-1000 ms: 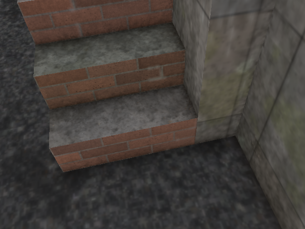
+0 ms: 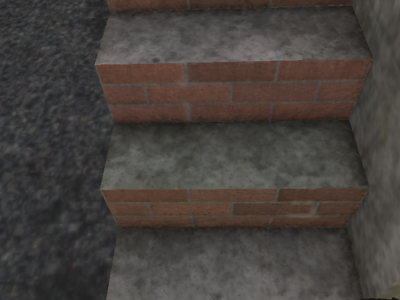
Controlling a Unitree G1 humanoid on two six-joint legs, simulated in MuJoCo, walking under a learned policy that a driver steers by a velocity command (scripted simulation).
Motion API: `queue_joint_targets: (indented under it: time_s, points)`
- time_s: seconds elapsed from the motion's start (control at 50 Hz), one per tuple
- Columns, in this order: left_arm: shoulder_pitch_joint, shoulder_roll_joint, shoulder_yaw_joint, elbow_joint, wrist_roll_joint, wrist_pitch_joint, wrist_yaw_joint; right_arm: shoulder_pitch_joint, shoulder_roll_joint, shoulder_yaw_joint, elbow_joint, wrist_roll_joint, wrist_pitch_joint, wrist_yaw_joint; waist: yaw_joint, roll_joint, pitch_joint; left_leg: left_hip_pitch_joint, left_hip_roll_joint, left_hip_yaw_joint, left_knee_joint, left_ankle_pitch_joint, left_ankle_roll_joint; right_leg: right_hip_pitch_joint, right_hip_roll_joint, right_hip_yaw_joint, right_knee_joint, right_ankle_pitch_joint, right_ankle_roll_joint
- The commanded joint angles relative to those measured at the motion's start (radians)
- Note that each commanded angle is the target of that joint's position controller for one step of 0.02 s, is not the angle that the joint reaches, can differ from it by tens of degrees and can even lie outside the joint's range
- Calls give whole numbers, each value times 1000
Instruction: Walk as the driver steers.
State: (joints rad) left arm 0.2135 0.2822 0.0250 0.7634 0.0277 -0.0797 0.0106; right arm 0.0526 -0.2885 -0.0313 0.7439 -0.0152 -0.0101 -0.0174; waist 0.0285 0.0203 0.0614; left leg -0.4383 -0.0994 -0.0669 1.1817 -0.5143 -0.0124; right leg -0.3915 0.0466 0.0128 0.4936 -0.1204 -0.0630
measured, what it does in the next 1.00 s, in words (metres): steps on the spot: left foot, then right foot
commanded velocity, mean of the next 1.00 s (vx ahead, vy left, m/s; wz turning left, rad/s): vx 0.02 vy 0.00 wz -0.04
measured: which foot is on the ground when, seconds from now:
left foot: up 0.00-0.30, down 0.32-0.72, up 0.74-1.00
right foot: down 0.00-0.32, up 0.34-0.64, down 0.66-1.00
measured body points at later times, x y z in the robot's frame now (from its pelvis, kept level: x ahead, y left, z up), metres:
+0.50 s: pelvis +0.03 +0.06 +0.01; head +0.06 +0.08 +0.46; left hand +0.25 +0.30 -0.10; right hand +0.10 -0.23 -0.09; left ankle +0.07 +0.15 -0.73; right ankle -0.02 -0.09 -0.66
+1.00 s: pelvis +0.01 +0.10 +0.00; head +0.04 +0.10 +0.45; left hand +0.14 +0.39 -0.11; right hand +0.18 -0.18 -0.09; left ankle +0.03 +0.21 -0.72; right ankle -0.04 -0.07 -0.73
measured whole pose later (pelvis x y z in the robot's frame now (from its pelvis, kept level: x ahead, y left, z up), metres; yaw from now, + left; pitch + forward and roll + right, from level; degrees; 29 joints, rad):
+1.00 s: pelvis +0.01 +0.10 +0.00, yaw +0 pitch +3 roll -1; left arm 0.19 0.31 0.06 0.74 -0.01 0.00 0.08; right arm 0.15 -0.31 -0.07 0.64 0.01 0.01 0.03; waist 0.01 0.01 0.02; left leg -0.43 0.02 0.01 0.71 -0.29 -0.03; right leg -0.22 -0.11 -0.09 0.50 -0.31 0.07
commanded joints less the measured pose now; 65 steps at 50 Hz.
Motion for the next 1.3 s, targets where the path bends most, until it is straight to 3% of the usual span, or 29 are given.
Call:
queue_joint_targets:
  time_s: [0.02, 0.2, 0.28, 0.3, 0.32, 0.34, 0.36, 0.38, 0.42, 0.48, 0.52, 0.56, 0.64, 0.68, 0.72, 0.76, 0.78, 0.82, 0.88, 0.92, 0.98, 1.02, 1.04, 1.06, 1.08, 1.1, 1.14, 1.2, 1.3]
  points:
    - [-34, 163, 40, -112, -16, 35, 39, -3, -86, -23, -79, -7, 23, -12, -47, -32, -175, -77, 58, -34, -20, 69, -43, 145, -254, 323, -183, 315, -166]
    - [-22, 173, 66, -191, 7, 93, 77, -21, -65, -24, -80, 21, 27, -27, -10, -208, -204, 47, -2, -15, -453, 212, -64, 145, -187, 380, -194, -39, -93]
    - [-35, 171, 74, -182, -13, 90, 61, 61, -101, -41, -49, 30, -13, -16, -36, -240, -152, 172, 19, 9, -772, 299, -1, 139, -163, 440, -167, -75, -70]
    - [-27, 151, 67, -182, -16, 89, 60, 101, -130, -53, -31, 25, -17, -13, -41, -203, -161, 291, 78, -14, -845, 342, 27, 55, -132, 413, -116, -133, -38]
    - [11, 101, 54, -175, -14, 91, 55, 121, -172, -62, -29, 3, -15, -15, -23, -26, -181, 433, 255, -164, -891, 361, 96, -109, -53, 303, 102, -352, 11]
    - [-33, 98, 54, -223, -9, 82, 52, 77, -221, -70, -45, -44, -13, -15, -1, 209, -148, 347, 456, -432, -951, 494, 258, -283, 83, 141, 362, -493, 65]
    - [-23, 195, 80, -209, 2, 73, 49, 41, -167, -59, -70, -60, -26, -13, 3, 174, -145, 259, 504, -446, -947, 634, 329, -238, 21, 180, 601, -474, 112]
    - [29, 235, 98, -165, -7, 79, 47, -20, -116, -45, -82, -46, -32, -17, 38, 103, -154, 241, 436, -314, -902, 695, 292, -210, 20, 185, 718, -418, 125]
    - [48, 166, 79, -126, 1, 86, 51, -37, -64, -24, -89, -11, -21, -17, 32, 44, -159, 247, 329, -180, -830, 755, 229, -200, 32, 190, 809, -350, 162]
    - [-4, 40, 26, -132, 14, 84, 37, -18, -12, 12, -63, -12, -5, -21, 30, 81, -142, 214, 238, -97, -824, 716, 204, -80, -23, 99, 497, -298, 190]
    - [-95, 24, 10, -140, 12, 80, 36, 24, -83, -10, -65, -10, 12, -22, -38, 140, -129, 259, 229, -144, -825, 688, 197, -11, -28, 19, 272, -348, 191]
    - [-103, 81, 21, -130, -8, 84, 41, 90, -152, -34, -51, -8, 10, -20, -65, 178, -114, 316, 255, -230, -826, 589, 217, 7, -14, 24, 147, -346, 179]
    - [-48, 129, 25, -84, -12, 77, 60, 77, -153, -50, -69, 26, -4, -15, -40, 191, -134, 349, 265, -337, -817, 667, 207, 117, -23, 45, -118, -131, 98]
    - [-4, 141, 25, -77, 4, 75, 59, 81, -141, -55, -79, 39, -21, -15, -21, 110, -187, 236, 236, -307, -776, 655, 166, 290, -81, 49, -130, -13, 57]
    - [-1, 153, 36, -69, 22, 82, 54, 21, -112, -56, -115, 35, -39, -6, -11, -111, -204, 28, 104, -131, -634, 373, 93, 378, -179, 128, -58, 205, -40]
    - [20, 165, 48, -73, 28, 82, 62, 10, -104, -61, -139, 26, -36, 8, 14, -262, -150, -175, 38, -5, -366, 26, 34, 388, -406, 315, -162, 322, -173]
    - [7, 157, 49, -82, 25, 74, 68, 9, -125, -73, -142, 22, -28, 14, 15, -240, -134, -229, 72, -13, -169, -74, 10, 371, -477, 347, -177, 416, -218]
    - [-71, 154, 57, -92, -2, 61, 73, 76, -96, -70, -125, 22, 4, 21, -49, -122, -105, -249, 122, -47, -66, -13, -21, 327, -418, 214, -155, 443, -161]
    - [-84, 158, 62, -92, -12, 66, 77, 33, -56, -47, -156, 5, 31, 29, -29, -135, -111, -153, 130, 35, -172, 110, -56, 252, -333, 57, -158, 424, -111]
    - [-55, 181, 71, -82, -16, 71, 76, 40, -48, -39, -175, 20, 21, 40, -10, -161, -131, -51, 122, 87, -322, 161, -49, 230, -308, -2, -134, 342, -90]
    - [-29, 187, 77, -77, -48, 71, 72, 105, -84, -56, -169, 29, 4, 48, -24, -198, -150, 91, 92, 149, -548, 283, -14, 220, -315, -27, -56, 189, -55]
    - [63, 117, 58, -50, -32, 60, 62, 189, -140, -85, -148, 27, 0, 34, -42, -80, -146, 313, 69, 93, -718, 465, 53, 64, -247, -114, 133, -27, 51]
    - [63, 49, 32, -99, 21, 56, 51, 251, -262, -116, -168, 13, 0, 13, -40, 247, -163, 515, 351, -301, -733, 934, 185, -252, -134, -196, 512, -491, 167]
    - [-29, 76, 34, -135, 3, 46, 52, 263, -288, -108, -191, -34, -14, 23, -92, 230, -258, 454, 494, -529, -791, 1026, 385, -319, -48, 5, 730, -600, 182]
    - [-57, 135, 52, -135, -24, 46, 53, 234, -260, -104, -198, -34, -27, 29, -99, 110, -243, 406, 453, -468, -811, 884, 377, -311, -72, 70, 810, -534, 169]
    - [-55, 143, 57, -125, -35, 51, 57, 154, -221, -92, -203, -10, -27, 21, -60, 78, -192, 343, 398, -383, -818, 724, 313, -308, -95, 80, 781, -436, 155]
    - [-59, 147, 68, -119, -11, 73, 74, 62, -178, -76, -223, 20, 0, 2, -29, 68, -159, 232, 333, -301, -841, 583, 243, -259, -99, 73, 727, -312, 155]
    - [-26, 102, 63, -120, -12, 72, 63, 59, -130, -61, -238, 12, 10, -15, -11, 114, -171, 151, 247, -257, -892, 248, 216, -185, -60, 41, 624, -189, 139]
    - [-23, 22, 28, -105, -7, 53, 39, 84, -49, -30, -216, -12, -14, -14, -37, 137, -187, 131, 251, -217, -931, 121, 204, 3, -82, -1, 299, -186, 130]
